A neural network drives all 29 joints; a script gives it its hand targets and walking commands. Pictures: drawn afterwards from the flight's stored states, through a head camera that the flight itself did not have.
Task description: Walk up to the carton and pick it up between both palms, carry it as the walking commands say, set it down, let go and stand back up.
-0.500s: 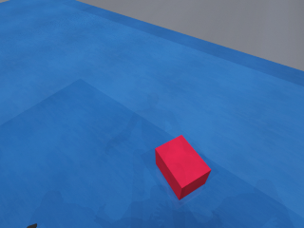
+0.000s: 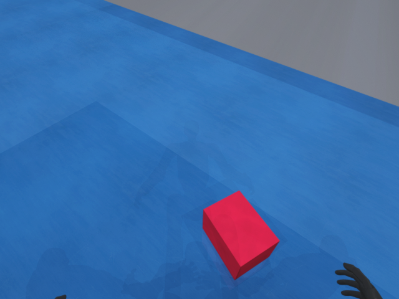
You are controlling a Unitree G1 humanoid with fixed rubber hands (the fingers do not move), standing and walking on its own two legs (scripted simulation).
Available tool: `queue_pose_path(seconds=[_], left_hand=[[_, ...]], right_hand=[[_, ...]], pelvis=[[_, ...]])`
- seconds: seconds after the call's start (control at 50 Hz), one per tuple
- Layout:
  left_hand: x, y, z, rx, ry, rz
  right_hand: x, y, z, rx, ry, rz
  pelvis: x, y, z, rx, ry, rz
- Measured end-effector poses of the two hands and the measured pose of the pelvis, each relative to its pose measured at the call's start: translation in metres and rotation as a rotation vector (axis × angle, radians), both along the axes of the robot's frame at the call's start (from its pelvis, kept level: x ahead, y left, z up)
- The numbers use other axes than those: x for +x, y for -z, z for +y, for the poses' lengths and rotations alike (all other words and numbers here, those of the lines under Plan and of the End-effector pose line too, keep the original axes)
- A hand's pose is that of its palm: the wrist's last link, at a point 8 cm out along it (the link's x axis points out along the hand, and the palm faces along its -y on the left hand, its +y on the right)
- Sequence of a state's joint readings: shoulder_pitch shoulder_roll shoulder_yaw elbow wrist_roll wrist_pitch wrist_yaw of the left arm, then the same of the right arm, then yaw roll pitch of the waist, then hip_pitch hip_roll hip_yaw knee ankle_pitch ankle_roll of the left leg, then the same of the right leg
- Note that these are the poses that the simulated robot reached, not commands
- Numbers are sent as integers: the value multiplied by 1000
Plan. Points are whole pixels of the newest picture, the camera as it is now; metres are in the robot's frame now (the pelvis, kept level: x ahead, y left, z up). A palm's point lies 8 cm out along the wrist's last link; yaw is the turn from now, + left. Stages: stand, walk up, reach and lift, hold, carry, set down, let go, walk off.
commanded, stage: walk up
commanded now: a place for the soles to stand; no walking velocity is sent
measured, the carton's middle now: (237, 233) +0.54 -0.15 -0.66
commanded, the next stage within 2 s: none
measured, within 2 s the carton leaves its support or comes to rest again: neither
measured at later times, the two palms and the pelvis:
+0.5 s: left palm out of the picture +0.15 +0.29 -0.08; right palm out of the picture +0.01 -0.45 -0.05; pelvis -0.01 -0.06 +0.00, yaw +3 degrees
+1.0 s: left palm out of the picture +0.10 +0.14 -0.12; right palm out of the picture +0.15 -0.60 -0.05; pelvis +0.04 -0.23 -0.03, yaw +13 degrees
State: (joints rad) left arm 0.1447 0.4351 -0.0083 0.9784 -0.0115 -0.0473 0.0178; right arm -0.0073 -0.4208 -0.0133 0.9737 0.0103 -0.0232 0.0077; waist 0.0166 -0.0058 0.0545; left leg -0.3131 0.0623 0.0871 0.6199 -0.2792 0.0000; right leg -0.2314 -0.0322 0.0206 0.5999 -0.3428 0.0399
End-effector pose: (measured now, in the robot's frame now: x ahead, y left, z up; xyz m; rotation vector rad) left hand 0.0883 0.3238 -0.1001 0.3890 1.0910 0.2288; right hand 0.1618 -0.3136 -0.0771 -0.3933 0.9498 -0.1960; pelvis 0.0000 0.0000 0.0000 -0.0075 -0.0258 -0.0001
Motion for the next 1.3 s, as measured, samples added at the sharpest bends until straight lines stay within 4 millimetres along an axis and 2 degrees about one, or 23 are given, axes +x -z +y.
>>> queue_pose_path(seconds=[0.14,0.26,0.3,0.38,0.44,0.5,0.56,0.62,0.72,0.78,0.88,0.98,1.08,1.14,1.22,1.3], left_hand=[[22,-13,2,14,21,-5],[29,-20,-2,13,35,9],[36,-22,-1,8,49,-4],[54,-31,-5,8,73,-79],[58,-28,-17,2,90,-86],[59,-21,-38,-8,98,-84],[60,-14,-65,-8,94,-105],[42,-3,-87,-2,57,-117],[-4,1,-115,-28,-73,-81],[-16,7,-120,-18,-115,-72],[-10,15,-143,-6,-135,-70],[5,16,-177,-11,-139,-92],[17,15,-219,25,-164,-133],[4,23,-248,44,-204,-130],[-21,23,-291,2,-290,-86],[-39,20,-318,-12,-344,-46]], right_hand=[[-9,-3,-4,15,45,30],[-32,2,-9,26,80,88],[-46,1,-18,-3,103,91],[-100,-8,-60,-135,141,179],[-134,-19,-98,-228,152,242],[-153,-29,-139,-304,141,278],[-155,-31,-182,-360,115,293],[-135,-22,-210,-381,91,275],[-80,-14,-210,-322,21,222],[-59,-11,-213,-320,-31,200],[-44,-16,-236,-351,-78,175],[-18,-24,-278,-384,-128,153],[22,-17,-337,-420,-192,130],[54,-5,-363,-423,-203,102],[94,4,-358,-348,-245,74],[118,8,-343,-253,-312,81]], pelvis=[[2,-9,0,6,17,-5],[1,-15,-1,10,24,-7],[0,-14,-4,12,8,9],[-5,-10,-22,22,-19,33],[-7,-5,-39,29,-35,35],[-9,3,-62,26,-53,37],[-7,15,-91,21,-72,42],[-4,25,-117,13,-99,34],[6,17,-138,2,-149,10],[16,23,-147,0,-166,11],[27,27,-177,20,-191,8],[38,30,-217,11,-225,10],[53,44,-272,-3,-257,24],[61,54,-302,-7,-286,17],[70,42,-324,1,-326,-5],[80,31,-338,11,-359,-1]])
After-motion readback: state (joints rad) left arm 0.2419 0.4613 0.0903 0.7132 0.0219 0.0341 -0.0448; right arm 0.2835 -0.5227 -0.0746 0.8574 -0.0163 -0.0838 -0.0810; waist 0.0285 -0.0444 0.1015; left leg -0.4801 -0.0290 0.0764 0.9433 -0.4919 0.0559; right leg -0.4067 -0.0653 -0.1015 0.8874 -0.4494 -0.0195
